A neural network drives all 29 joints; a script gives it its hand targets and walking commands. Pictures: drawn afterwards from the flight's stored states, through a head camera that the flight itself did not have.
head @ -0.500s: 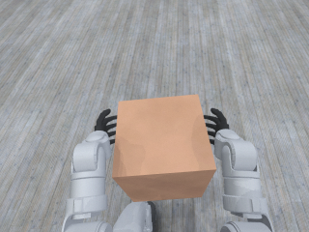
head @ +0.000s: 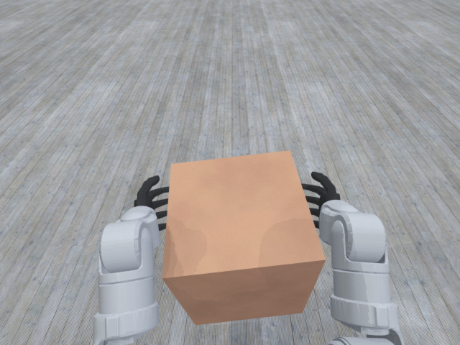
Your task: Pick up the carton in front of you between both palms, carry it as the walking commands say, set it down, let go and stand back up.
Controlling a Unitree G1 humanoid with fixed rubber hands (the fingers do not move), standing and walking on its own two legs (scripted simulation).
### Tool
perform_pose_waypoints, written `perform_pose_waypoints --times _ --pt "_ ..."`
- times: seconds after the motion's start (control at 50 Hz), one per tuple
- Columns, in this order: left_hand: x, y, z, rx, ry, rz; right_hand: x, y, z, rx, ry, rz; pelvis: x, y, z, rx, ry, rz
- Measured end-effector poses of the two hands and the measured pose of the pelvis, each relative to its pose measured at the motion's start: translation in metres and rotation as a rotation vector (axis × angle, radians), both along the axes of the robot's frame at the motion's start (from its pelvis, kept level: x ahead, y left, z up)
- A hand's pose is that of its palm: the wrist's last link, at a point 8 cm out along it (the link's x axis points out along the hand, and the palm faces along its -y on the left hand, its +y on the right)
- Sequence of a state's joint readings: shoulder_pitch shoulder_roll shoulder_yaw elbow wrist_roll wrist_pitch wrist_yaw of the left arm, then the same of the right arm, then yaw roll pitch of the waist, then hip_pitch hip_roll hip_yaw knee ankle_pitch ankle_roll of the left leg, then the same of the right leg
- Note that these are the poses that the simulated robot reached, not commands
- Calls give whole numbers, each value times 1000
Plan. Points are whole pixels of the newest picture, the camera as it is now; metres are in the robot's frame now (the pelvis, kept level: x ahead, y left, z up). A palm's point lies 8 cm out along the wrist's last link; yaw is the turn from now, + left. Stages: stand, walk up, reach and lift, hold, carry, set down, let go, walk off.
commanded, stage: carry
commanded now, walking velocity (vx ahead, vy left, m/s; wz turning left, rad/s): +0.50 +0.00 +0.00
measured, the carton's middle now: (240, 242) +0.30 +0.00 +0.03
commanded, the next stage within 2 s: none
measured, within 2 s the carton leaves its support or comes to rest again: neither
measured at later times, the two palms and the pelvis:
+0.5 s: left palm (178, 127) +0.57 +0.14 +0.09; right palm (301, 126) +0.58 -0.16 +0.09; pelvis +0.32 -0.02 -0.01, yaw +1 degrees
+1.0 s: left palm (191, 68) +0.90 +0.14 +0.10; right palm (283, 68) +0.90 -0.16 +0.10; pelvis +0.64 -0.02 -0.01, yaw +1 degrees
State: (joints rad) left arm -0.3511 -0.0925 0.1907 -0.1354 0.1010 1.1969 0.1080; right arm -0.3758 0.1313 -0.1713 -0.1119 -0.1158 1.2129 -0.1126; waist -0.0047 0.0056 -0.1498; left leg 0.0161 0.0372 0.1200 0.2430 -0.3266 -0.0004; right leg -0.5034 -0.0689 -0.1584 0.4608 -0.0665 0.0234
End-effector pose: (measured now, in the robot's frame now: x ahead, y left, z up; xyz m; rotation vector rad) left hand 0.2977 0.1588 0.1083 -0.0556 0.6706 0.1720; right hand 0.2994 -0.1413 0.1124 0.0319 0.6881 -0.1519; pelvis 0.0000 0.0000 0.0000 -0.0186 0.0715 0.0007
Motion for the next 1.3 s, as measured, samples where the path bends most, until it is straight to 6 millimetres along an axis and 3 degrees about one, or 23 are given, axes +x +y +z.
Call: perform_pose_waypoints --times 0.06,0.14,0.22,0.3,0.44,0.56,0.64,0.76,0.94,1.06,1.16,1.3 --pt "32 -15 -13 2 -10 32 36 -14 -20 25 -11 12 44 -18 -16 0 -11 21" --pt "58 -29 -29 20 72 53 68 -28 -42 46 72 23 85 -32 -8 11 -3 47" --pt "89 -34 -28 31 107 57 102 -32 -43 33 105 50 125 -40 4 28 3 49" --pt "133 -36 -17 34 76 52 145 -34 -32 25 73 55 172 -41 10 37 5 42" --pt "229 -28 -7 27 -3 23 233 -27 -18 11 -6 31 269 -27 2 32 -10 33" --pt "327 -6 -34 -8 -10 3 325 -5 -35 -21 -13 11 363 -2 -25 39 -31 6" --pt "374 1 -49 -17 96 -17 365 2 -49 -26 94 -9 405 10 -14 24 -19 -14" --pt "438 1 -40 -13 115 -47 422 2 -40 -32 113 -31 468 15 7 -3 -4 -11" --pt "553 -10 -11 0 -7 -8 549 -9 -14 -19 -9 8 591 -5 5 7 -7 6" --pt "649 -35 -17 37 -44 19 653 -33 -31 26 -48 27 687 -33 -22 9 -25 34" --pt "702 -43 -28 38 77 47 713 -41 -43 42 73 45 739 -47 -6 29 -10 57" --pt "780 -43 -10 40 56 61 795 -41 -27 36 52 66 818 -50 11 49 1 46"
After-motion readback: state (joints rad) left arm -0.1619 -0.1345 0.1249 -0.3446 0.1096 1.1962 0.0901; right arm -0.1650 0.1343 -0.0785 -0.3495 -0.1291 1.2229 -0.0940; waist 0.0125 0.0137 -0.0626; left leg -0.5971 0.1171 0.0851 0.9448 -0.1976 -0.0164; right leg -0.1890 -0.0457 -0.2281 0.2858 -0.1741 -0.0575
